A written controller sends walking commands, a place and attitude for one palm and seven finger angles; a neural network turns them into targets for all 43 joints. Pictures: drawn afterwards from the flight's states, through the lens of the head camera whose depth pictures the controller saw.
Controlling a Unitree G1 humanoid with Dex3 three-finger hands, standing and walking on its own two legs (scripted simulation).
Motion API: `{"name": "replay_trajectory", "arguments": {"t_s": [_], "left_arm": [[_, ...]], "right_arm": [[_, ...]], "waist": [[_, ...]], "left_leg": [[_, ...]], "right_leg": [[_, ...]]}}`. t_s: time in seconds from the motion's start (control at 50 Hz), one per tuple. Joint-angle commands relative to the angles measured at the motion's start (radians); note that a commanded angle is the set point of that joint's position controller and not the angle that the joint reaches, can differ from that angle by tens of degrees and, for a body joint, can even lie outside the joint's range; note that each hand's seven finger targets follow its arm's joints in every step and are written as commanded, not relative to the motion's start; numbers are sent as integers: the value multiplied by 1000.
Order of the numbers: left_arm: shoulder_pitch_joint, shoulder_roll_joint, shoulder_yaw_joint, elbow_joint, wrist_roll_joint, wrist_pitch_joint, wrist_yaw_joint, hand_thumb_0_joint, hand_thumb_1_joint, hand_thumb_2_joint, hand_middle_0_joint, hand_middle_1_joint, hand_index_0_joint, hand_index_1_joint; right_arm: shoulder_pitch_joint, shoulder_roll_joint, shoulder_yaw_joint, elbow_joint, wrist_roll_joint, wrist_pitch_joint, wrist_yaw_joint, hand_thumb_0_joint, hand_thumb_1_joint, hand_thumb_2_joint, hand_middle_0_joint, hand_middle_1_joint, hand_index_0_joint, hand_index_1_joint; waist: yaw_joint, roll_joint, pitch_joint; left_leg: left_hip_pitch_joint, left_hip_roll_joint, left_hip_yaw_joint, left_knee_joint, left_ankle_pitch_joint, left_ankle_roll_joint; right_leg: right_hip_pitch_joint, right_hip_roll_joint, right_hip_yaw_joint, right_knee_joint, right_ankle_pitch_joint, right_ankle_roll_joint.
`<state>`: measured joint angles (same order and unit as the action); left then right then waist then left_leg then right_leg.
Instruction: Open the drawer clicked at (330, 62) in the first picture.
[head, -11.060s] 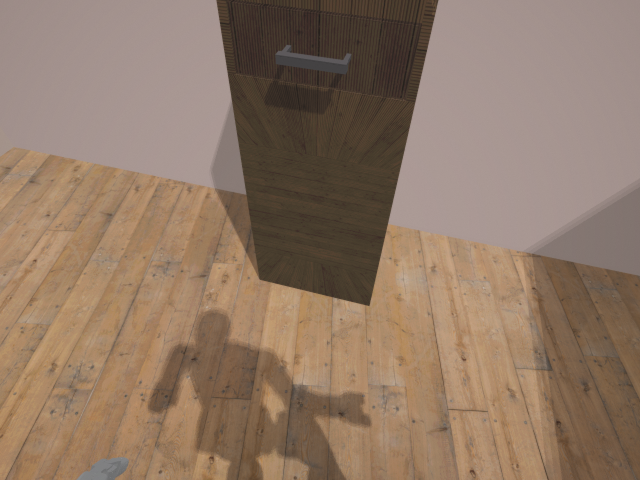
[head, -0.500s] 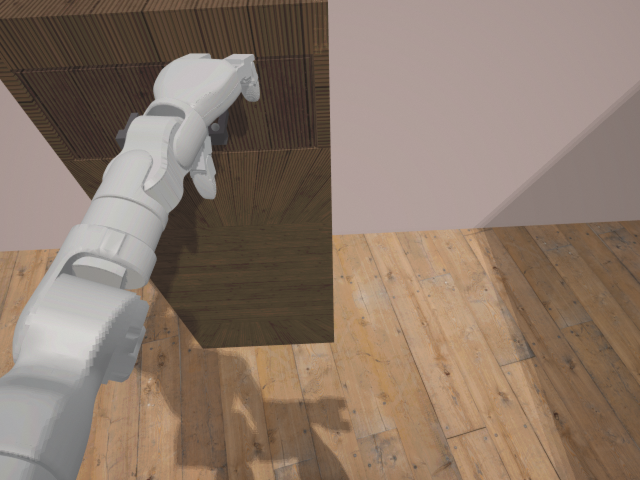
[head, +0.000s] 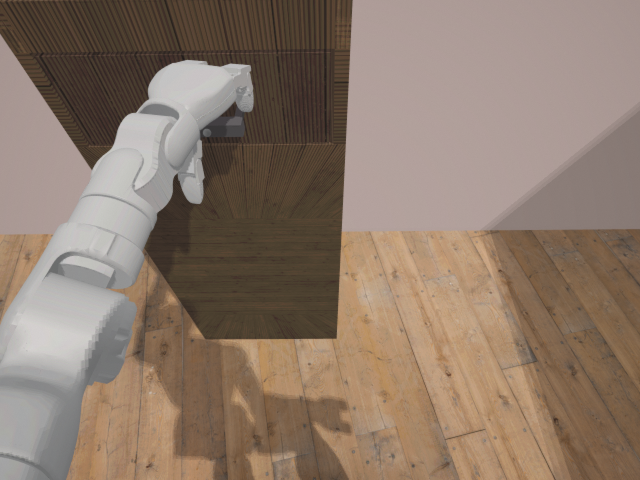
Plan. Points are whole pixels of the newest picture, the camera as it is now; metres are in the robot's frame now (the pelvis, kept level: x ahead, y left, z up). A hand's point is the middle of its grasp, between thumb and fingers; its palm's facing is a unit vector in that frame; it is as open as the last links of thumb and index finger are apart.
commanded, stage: move the hooked fingers above the handle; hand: left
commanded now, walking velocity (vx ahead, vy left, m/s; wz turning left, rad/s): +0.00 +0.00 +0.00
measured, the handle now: (192, 117) +0.57 +0.18 +0.13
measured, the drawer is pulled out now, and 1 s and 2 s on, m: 0.00 0.00 0.00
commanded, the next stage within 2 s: lower the fingers behind the handle in 1.02 s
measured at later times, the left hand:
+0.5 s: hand (177, 106) +0.52 +0.17 +0.19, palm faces -0.06 -0.01 -1.00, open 13.6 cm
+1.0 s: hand (198, 73) +0.53 +0.14 +0.22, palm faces +0.12 -0.03 -0.99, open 13.1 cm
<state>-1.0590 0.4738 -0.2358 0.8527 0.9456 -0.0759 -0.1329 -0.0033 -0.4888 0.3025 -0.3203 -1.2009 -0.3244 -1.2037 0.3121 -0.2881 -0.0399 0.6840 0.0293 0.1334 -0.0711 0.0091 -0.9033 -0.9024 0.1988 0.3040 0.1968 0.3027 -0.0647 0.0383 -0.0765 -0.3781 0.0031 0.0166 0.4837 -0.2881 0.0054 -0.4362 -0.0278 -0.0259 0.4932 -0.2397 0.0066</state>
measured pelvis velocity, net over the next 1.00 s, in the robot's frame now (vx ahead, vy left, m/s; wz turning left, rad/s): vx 0.00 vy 0.01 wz -0.03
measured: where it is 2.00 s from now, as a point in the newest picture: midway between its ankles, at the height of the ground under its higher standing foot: outside the picture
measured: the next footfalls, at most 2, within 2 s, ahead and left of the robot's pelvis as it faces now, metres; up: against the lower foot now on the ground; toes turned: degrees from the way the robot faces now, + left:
none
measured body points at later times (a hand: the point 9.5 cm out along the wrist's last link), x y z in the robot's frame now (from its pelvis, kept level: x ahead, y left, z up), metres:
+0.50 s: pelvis -0.02 +0.00 +0.00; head +0.04 -0.03 +0.44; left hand +0.51 +0.17 +0.24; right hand +0.02 -0.27 -0.14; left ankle -0.04 +0.12 -0.74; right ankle -0.01 -0.13 -0.74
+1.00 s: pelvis +0.00 +0.01 +0.00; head +0.05 -0.02 +0.44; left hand +0.52 +0.14 +0.27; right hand +0.04 -0.25 -0.15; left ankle -0.04 +0.12 -0.74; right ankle -0.01 -0.13 -0.74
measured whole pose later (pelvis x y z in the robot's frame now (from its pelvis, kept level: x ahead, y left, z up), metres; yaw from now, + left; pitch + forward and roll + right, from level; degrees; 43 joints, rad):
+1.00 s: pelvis +0.00 +0.01 +0.00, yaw -2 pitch +14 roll +0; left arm -1.27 0.44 -0.11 1.13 1.05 0.10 0.06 0.00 -0.49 0.30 -0.44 -1.29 -0.43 -1.32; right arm 0.28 -0.26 0.01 0.72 0.02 0.13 -0.03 0.01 -0.90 -0.90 0.20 0.30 0.20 0.30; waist -0.10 0.08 -0.13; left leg -0.45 0.00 0.05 0.51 -0.29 0.02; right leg -0.52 -0.03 0.01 0.51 -0.23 0.02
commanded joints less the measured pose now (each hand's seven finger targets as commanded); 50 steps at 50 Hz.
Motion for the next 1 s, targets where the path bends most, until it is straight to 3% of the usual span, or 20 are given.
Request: {"name": "replay_trajectory", "arguments": {"t_s": [0.0, 0.02, 0.1, 0.16, 0.18, 0.22, 0.26, 0.38, 0.42, 0.46, 0.52, 0.56, 0.62, 0.66, 0.72, 0.82, 0.84, 0.86, 0.92, 0.98], "left_arm": [[-698, 329, 248, -187, 7, -14, 200, 0, -500, 300, -300, -1200, -300, -1200], [-707, 398, 307, -161, 21, 8, 245, 0, -500, 300, -300, -1200, -300, -1200], [-708, 377, 261, 4, 114, 172, 346, 0, -500, 300, -300, -1200, -300, -1200], [-708, 374, 236, 139, 142, 278, 301, 0, -500, 300, -300, -1200, -300, -1200], [-699, 417, 258, 175, 151, 298, 287, 0, -500, 300, -300, -1200, -300, -1200], [-703, 409, 248, 238, 142, 328, 254, 0, -500, 300, -300, -1200, -300, -1200], [-658, 431, 253, 276, 132, 334, 210, 0, -500, 300, -300, -1200, -300, -1200], [-526, 454, 237, 254, 139, 243, 107, 0, -500, 300, -300, -1200, -300, -1200], [-513, 470, 248, 184, 138, 179, 82, 0, -500, 300, -300, -1200, -300, -1200], [-513, 456, 238, 109, 132, 114, 69, 0, -500, 300, -300, -1200, -300, -1200], [-589, 315, 148, -59, 90, 16, 66, 0, -500, 300, -300, -1200, -300, -1200], [-672, 274, 121, -215, 54, -40, 80, 0, -500, 300, -300, -1200, -300, -1200], [-792, 138, 19, -312, -10, -73, 102, 0, -500, 300, -300, -1200, -300, -1200], [-802, 182, 66, -281, -21, -62, 143, 0, -500, 300, -300, -1200, -300, -1200], [-792, 226, 118, -157, -14, -10, 206, 0, -500, 300, -300, -1200, -300, -1200], [-736, 310, 207, 132, 86, 169, 279, 0, -500, 300, -300, -1200, -300, -1200], [-708, 340, 221, 176, 114, 207, 276, 0, -500, 300, -300, -1200, -300, -1200], [-690, 321, 204, 193, 124, 238, 264, 0, -500, 300, -300, -1200, -300, -1200], [-570, 354, 239, 237, 137, 280, 206, 0, -500, 300, -300, -1200, -300, -1200], [-523, 338, 202, 263, 133, 298, 153, 0, -500, 300, -300, -1200, -300, -1200]], "right_arm": [[49, -110, -31, -61, -10, -44, 7, 0, -900, -900, 200, 300, 200, 300], [44, -117, -28, -53, -12, -47, 8, 0, -900, -900, 200, 300, 200, 300], [22, -108, -13, -32, -17, -46, 33, 0, -900, -900, 200, 300, 200, 300], [32, -130, -16, -30, -12, -29, 37, 0, -900, -900, 200, 300, 200, 300], [20, -137, -10, -32, -9, -20, 31, 0, -900, -900, 200, 300, 200, 300], [4, -141, -4, -37, -3, -5, 16, 0, -900, -900, 200, 300, 200, 300], [-6, -143, 3, -52, 5, 1, 0, 0, -900, -900, 200, 300, 200, 300], [-27, -141, 13, -107, 21, -6, -49, 0, -900, -900, 200, 300, 200, 300], [-30, -138, 8, -131, 23, -17, -56, 0, -900, -900, 200, 300, 200, 300], [-3, -135, -1, -140, 19, -29, -59, 0, -900, -900, 200, 300, 200, 300], [32, -122, -28, -137, 15, -51, -46, 0, -900, -900, 200, 300, 200, 300], [64, -118, -47, -122, 10, -63, -37, 0, -900, -900, 200, 300, 200, 300], [94, -120, -59, -77, 8, -89, -21, 0, -900, -900, 200, 300, 200, 300], [113, -131, -62, -38, 4, -100, -12, 0, -900, -900, 200, 300, 200, 300], [118, -140, -44, 4, 0, -103, 2, 0, -900, -900, 200, 300, 200, 300], [83, -144, -16, 12, -15, -77, 37, 0, -900, -900, 200, 300, 200, 300], [81, -141, -12, 2, -17, -65, 41, 0, -900, -900, 200, 300, 200, 300], [69, -139, -12, -14, -19, -56, 45, 0, -900, -900, 200, 300, 200, 300], [47, -148, -12, -42, -12, -24, 33, 0, -900, -900, 200, 300, 200, 300], [12, -151, -2, -71, 5, -2, 14, 0, -900, -900, 200, 300, 200, 300]], "waist": [[-27, 29, -399], [-11, 11, -423], [-5, 55, -460], [-19, -25, -476], [-16, -58, -468], [-31, -136, -425], [-23, -176, -390], [-15, -243, -309], [-6, -224, -346], [-14, -157, -379], [-55, -70, -401], [-62, 38, -457], [-104, 121, -453], [-101, 150, -436], [-88, 103, -390], [-45, 62, -386], [-32, 45, -420], [-27, 21, -449], [-11, -135, -447], [-21, -229, -325]], "left_leg": [[138, -37, -10, 4, 399, 20], [101, -39, -4, 0, 401, 17], [59, -27, 22, -2, 440, 2], [43, -21, 28, -4, 436, 10], [19, -23, 35, -9, 406, 16], [-14, -27, 39, -23, 347, 27], [-49, -26, 48, -38, 284, 32], [-102, -16, 62, -52, 143, 42], [-89, -18, 64, -44, 142, 45], [-60, -14, 58, -36, 140, 47], [53, -11, 46, -9, 175, 50], [163, -20, 25, 4, 230, 51], [292, -20, -5, 27, 325, 46], [299, -24, -22, 28, 329, 30], [212, -29, -29, 10, 331, 14], [72, -27, -9, 1, 403, 0], [58, -22, -2, 7, 436, 1], [57, -19, 7, 12, 458, 6], [11, -19, 27, 6, 452, 24], [-52, -15, 43, -30, 302, 32]], "right_leg": [[160, 58, -1, -2, 292, -42], [197, 58, 2, 0, 302, -42], [222, 53, -5, 28, 349, -42], [235, 50, -7, 26, 371, -32], [249, 48, -3, 22, 363, -28], [263, 42, 2, 5, 342, -20], [278, 33, 7, -1, 318, -11], [277, 11, 34, -41, 212, 1], [302, 9, 47, -41, 210, -1], [284, 9, 52, -35, 206, -2], [204, 21, 52, -44, 193, -11], [154, 37, 44, -46, 198, -21], [45, 52, 25, -58, 190, -28], [17, 62, 9, -54, 179, -34], [36, 68, -11, -41, 184, -40], [105, 62, -18, 3, 259, -49], [140, 57, -16, 21, 305, -47], [173, 54, -12, 28, 343, -43], [252, 48, -11, 24, 405, -31], [225, 41, -14, -5, 320, -16]]}}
